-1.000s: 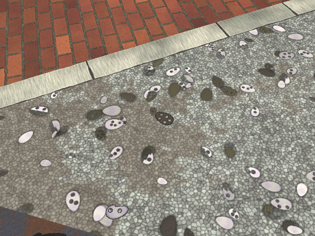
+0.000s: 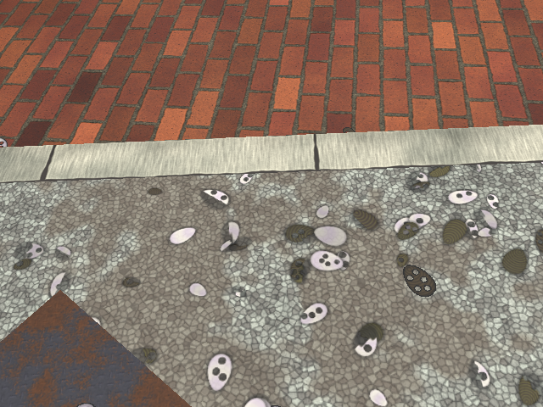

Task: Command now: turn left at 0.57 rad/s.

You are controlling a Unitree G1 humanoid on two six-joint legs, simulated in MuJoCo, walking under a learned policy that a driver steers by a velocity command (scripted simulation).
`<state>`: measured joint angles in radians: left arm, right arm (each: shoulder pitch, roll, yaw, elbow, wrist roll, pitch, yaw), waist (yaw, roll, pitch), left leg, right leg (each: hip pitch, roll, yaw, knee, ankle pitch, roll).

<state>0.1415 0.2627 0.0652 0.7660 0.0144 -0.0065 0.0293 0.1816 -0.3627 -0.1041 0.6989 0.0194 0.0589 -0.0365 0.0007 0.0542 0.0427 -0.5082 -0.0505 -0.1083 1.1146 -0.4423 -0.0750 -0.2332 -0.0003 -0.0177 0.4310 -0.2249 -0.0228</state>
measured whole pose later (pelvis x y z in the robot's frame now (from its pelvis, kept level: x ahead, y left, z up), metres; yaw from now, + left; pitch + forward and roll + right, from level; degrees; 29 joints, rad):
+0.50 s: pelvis +0.00 +0.05 +0.00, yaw +4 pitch +0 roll +0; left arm 0.21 0.32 0.07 0.86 -0.02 0.04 0.02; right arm 0.10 -0.22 -0.03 0.72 -0.02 0.01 -0.02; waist 0.03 -0.04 0.05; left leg -0.20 -0.01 0.06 0.45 -0.25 0.04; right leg -0.37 -0.05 0.03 0.88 -0.47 0.09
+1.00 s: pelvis +0.02 -0.01 +0.01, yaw -13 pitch +1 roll +3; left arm 0.33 0.28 0.05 0.78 -0.01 -0.04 0.02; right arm 0.09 -0.34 -0.11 0.79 0.01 -0.05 -0.01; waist 0.03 0.03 0.03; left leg -0.52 0.03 -0.07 0.81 -0.16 -0.05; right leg -0.09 0.03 0.10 0.29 -0.21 -0.08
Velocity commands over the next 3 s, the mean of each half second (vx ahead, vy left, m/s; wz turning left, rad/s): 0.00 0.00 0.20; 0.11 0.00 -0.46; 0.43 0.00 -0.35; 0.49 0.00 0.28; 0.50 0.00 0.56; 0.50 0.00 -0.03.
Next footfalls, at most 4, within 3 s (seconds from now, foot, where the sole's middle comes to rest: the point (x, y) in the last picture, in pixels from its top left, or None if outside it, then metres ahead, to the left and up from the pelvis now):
0.26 left None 0.03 0.15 -0.78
0.72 right None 0.01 -0.08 -0.78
1.26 left None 0.30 0.08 -0.78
1.72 right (418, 389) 0.50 -0.27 -0.78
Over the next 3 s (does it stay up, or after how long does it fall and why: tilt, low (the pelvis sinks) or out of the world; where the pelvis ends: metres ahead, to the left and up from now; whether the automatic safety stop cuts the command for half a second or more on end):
stays up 1.11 -0.15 0.00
